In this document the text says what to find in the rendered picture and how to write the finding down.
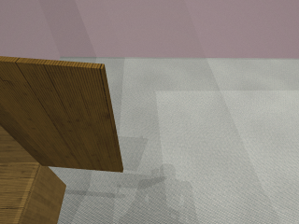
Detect cupboard door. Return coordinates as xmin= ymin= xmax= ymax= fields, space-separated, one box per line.
xmin=0 ymin=56 xmax=123 ymax=173

